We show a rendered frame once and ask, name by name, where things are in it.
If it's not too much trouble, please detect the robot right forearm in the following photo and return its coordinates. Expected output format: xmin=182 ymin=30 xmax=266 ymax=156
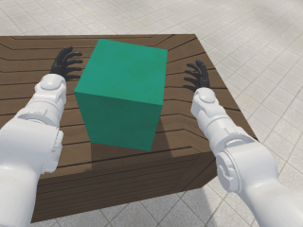
xmin=190 ymin=87 xmax=278 ymax=177

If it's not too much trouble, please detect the pedestal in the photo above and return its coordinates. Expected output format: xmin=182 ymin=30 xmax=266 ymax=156
xmin=0 ymin=34 xmax=259 ymax=224

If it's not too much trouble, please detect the right robot upper arm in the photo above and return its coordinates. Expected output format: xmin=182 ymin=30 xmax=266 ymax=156
xmin=216 ymin=142 xmax=303 ymax=227

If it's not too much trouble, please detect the left robot hand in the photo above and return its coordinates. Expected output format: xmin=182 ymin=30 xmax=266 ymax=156
xmin=49 ymin=46 xmax=83 ymax=82

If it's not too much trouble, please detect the left robot upper arm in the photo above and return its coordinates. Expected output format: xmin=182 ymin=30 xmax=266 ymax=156
xmin=0 ymin=117 xmax=63 ymax=227

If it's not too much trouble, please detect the carton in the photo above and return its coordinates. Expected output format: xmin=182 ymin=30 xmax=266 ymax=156
xmin=74 ymin=39 xmax=168 ymax=151

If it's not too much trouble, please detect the robot left forearm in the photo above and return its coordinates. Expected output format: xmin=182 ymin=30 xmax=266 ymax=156
xmin=0 ymin=74 xmax=67 ymax=143

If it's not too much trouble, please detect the right robot hand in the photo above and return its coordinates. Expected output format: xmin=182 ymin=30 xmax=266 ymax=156
xmin=183 ymin=59 xmax=210 ymax=94

